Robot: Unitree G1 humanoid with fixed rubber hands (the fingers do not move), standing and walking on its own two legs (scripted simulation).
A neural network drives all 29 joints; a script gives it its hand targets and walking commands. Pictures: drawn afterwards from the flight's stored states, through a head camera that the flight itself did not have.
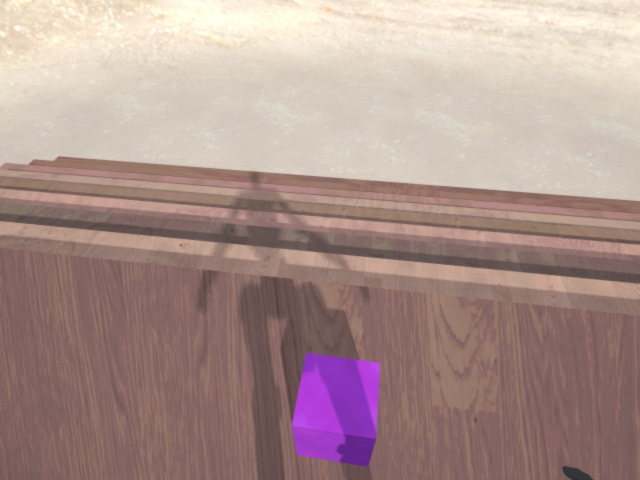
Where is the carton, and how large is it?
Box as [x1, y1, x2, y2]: [292, 353, 379, 466]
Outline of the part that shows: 306,353 292,421 292,429 297,454 367,466 375,440 379,363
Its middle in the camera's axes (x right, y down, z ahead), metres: +0.05 +0.48 +1.11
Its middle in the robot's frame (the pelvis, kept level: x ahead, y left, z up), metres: +0.47 -0.02 -0.66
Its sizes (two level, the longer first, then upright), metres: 0.210 0.200 0.250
